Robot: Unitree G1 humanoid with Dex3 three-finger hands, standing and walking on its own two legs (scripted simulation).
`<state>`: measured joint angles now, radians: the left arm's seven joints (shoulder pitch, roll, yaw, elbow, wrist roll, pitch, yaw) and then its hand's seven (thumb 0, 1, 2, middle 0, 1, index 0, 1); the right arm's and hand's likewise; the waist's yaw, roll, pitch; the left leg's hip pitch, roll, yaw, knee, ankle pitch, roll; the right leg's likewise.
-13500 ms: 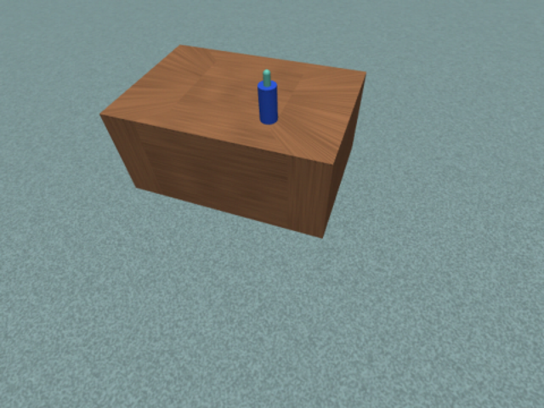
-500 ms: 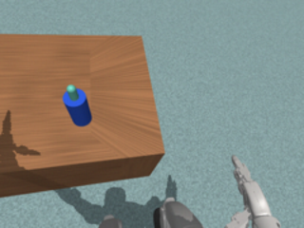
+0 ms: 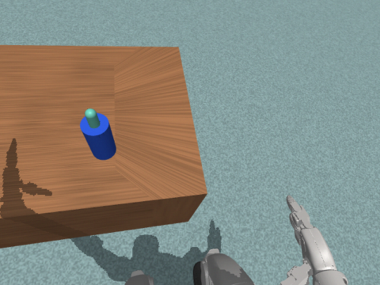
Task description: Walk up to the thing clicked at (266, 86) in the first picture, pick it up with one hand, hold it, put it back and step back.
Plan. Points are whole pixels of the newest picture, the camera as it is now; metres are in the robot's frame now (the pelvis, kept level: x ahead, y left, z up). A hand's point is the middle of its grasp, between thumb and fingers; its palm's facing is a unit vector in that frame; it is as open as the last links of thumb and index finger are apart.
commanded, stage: go down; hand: left
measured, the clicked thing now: (97, 132) +0.55 +0.18 -0.15
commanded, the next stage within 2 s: none
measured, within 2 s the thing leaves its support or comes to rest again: neither
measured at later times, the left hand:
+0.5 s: hand out of the picture +0.45 +0.36 +0.11, palm faces +0.15 -0.99 +0.00, open 17.6 cm
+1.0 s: hand out of the picture +0.45 +0.36 +0.11, palm faces +0.14 -0.99 +0.00, open 17.6 cm
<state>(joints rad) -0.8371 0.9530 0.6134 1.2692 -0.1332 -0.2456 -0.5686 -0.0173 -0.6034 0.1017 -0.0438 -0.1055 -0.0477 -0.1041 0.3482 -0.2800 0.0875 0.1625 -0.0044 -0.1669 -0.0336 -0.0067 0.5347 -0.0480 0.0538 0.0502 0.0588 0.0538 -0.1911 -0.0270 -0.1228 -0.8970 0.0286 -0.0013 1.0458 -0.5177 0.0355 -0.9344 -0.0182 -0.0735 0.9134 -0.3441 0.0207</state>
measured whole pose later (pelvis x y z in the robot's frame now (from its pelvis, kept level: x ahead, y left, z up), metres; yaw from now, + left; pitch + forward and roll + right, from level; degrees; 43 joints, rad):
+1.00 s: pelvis +0.00 +0.00 +0.00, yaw +0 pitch +21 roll -4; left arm -0.80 0.93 0.62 1.23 -0.14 -0.24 -0.57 -0.02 -0.61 0.09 -0.04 -0.11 -0.05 -0.11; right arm 0.36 -0.28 0.08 0.19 0.00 -0.17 -0.04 -0.01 0.54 -0.05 0.05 0.05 0.06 0.05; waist -0.18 -0.03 -0.13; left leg -0.89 0.03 0.00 1.04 -0.51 0.04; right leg -0.93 -0.02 -0.07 0.90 -0.34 0.02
